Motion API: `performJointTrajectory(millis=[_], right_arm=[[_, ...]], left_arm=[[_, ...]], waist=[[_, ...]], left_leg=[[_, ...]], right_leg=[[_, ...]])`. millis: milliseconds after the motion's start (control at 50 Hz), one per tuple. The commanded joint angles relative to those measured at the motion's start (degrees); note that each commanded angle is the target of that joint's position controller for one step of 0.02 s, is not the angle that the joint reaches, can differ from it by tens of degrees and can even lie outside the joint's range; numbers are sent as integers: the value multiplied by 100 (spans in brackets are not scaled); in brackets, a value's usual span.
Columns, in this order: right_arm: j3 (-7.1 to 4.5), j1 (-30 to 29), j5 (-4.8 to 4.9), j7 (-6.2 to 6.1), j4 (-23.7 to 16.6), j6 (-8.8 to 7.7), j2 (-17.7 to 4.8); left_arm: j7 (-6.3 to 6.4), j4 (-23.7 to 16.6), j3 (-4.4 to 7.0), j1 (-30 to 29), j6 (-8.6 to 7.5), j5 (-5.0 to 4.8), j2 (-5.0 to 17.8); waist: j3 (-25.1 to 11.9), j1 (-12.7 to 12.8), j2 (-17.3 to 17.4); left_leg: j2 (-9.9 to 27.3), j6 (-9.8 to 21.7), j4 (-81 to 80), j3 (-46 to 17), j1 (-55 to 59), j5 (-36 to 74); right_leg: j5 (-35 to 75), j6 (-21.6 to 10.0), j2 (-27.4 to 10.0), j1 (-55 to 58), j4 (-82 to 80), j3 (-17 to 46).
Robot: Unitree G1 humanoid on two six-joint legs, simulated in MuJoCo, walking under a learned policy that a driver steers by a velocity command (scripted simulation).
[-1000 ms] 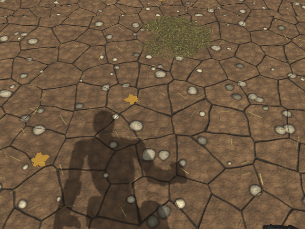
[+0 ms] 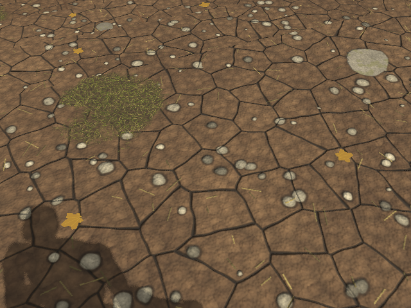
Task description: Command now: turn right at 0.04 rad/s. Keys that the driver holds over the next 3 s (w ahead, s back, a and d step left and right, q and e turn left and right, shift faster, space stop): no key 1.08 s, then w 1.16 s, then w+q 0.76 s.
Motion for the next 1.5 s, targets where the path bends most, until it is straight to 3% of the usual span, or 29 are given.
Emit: performJointTrajectory(millis=[20, 220, 600, 1080, 1120, 1160, 1180, 1200, 1220, 1260, 1300, 1340, 1360, 1380, 1400, 1420, 1460, 1500], right_arm=[[-143, 35, 20, -54, -221, -69, -748], [-112, 62, 41, -27, -31, -1, -656], [-55, 339, 34, -76, 365, 15, -565], [30, 899, 42, -90, 629, -14, -341], [-11, 1066, 83, -112, 702, 13, -424], [-114, 1117, 151, -149, 605, 18, -714], [-182, 1286, 190, -152, 611, -22, -896], [-261, 1269, 218, -150, 597, -77, -1072], [-269, 1223, 193, -142, 559, -136, -1026], [-263, 1080, 192, -89, 459, -220, -878], [-278, 792, 280, -42, 357, -210, -893], [-264, 715, 266, -9, 278, -202, -888], [-183, 482, 221, 19, 147, -245, -624], [-75, 522, 196, 9, -102, -359, -165], [-139, 317, 338, 10, -183, -444, -398], [-161, 174, 435, 60, -245, -514, -503], [-234, 128, 308, 87, -196, -570, -613], [-294, 133, 243, 143, -183, -513, -615]], left_arm=[[16, -219, 148, -223, -116, -24, 537], [82, 322, 157, -184, -83, -73, 603], [130, 1167, 97, -403, -8, -93, 579], [171, 1636, -4, -153, 12, -99, 482], [178, 1704, -6, -12, 22, -127, 447], [161, 1597, 19, -168, -53, -148, 480], [120, 1474, 1, -367, -150, -158, 382], [69, 1379, -20, -482, -252, -173, 295], [19, 1323, -10, -540, -334, -205, 311], [-57, 1240, 0, -538, -464, -277, 332], [-96, 1372, 31, -148, -555, -302, 303], [-95, 1821, 165, 957, -532, -257, 436], [-64, 1947, 279, 1726, -537, -232, 790], [-87, 1984, 398, 2468, -567, -244, 1476], [-114, 1942, 230, 2123, -669, -139, 1054], [-122, 1743, 132, 1589, -742, -138, 764], [-186, 1497, 13, 986, -765, -128, 552], [-167, 1495, -67, 1119, -697, -92, 375]], waist=[[-144, -66, 125], [-229, -70, 2], [-9, -29, 59], [146, 6, 84], [128, -14, 233], [545, -129, 598], [714, -222, 916], [927, -241, 1105], [1055, -218, 1027], [1068, -133, 881], [830, 143, 738], [360, 527, 552], [108, 838, -395], [-365, 917, -1881], [-147, 704, -1150], [280, 488, -707], [486, 217, -297], [414, 128, -401]], left_leg=[[341, 208, -762, -365, -495, 178], [196, 193, -654, -199, -268, 796], [99, 166, -845, -113, -237, 610], [57, 207, -968, -98, -303, 482], [41, 346, -1116, -173, -326, -973], [513, 760, -1536, -921, -413, -2671], [1061, 1056, -1942, -1663, -264, -3147], [1629, 1360, -2226, -2350, -287, -3177], [1882, 1502, -2318, -2619, -196, -2890], [1810, 1376, -2163, -2334, 190, -2036], [1281, 1035, -1791, -1425, -177, -1358], [750, 827, -889, -778, -983, -366], [237, 505, 891, -112, -1636, 290], [-458, 202, 2812, 216, -2918, -1025], [-213, 320, 3954, -516, -3454, -1361], [101, 501, 4306, -671, -3866, -813], [503, 595, 3880, -519, -3727, 231], [629, 502, 3350, -333, -3224, 675]], right_leg=[[592, -182, -335, 621, -277, 394], [1235, -195, -391, 880, -169, 406], [882, -139, -335, 913, -328, 312], [634, -69, -295, 799, -432, 241], [-855, -84, -45, 656, -211, -25], [-2062, -132, 138, -204, 389, -268], [-1751, -129, 138, -656, 955, -422], [-1344, -171, -95, -940, 1505, -347], [-1385, -237, -307, -1280, 1841, -202], [-1766, -361, -521, -1544, 1646, -95], [-1131, -377, -307, -278, 334, -468], [-297, -240, 68, 1567, -83, -635], [-830, -538, -818, 2329, -746, 753], [-1475, -1462, -2190, 3174, -1761, 3477], [-2095, -1696, -2492, 2864, -1960, 4156], [-2130, -1501, -2342, 2574, -1928, 3525], [-1054, -1096, -1847, 2085, -2028, 2215], [104, -872, -1453, 1809, -2107, 1307]])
